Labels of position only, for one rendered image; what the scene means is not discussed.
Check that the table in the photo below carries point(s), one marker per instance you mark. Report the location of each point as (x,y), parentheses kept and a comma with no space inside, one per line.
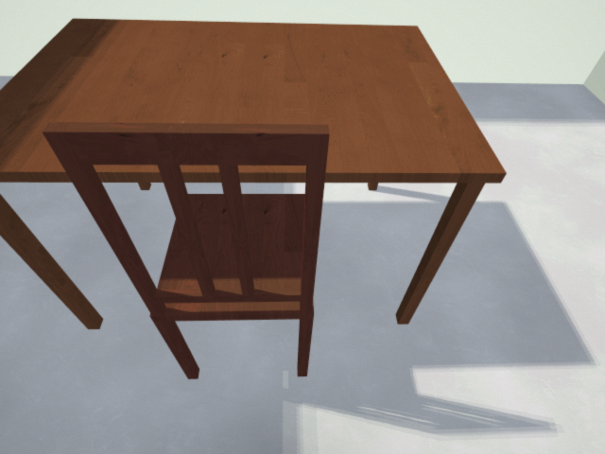
(393,114)

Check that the chair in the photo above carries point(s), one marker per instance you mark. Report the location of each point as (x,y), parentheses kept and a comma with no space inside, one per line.
(231,256)

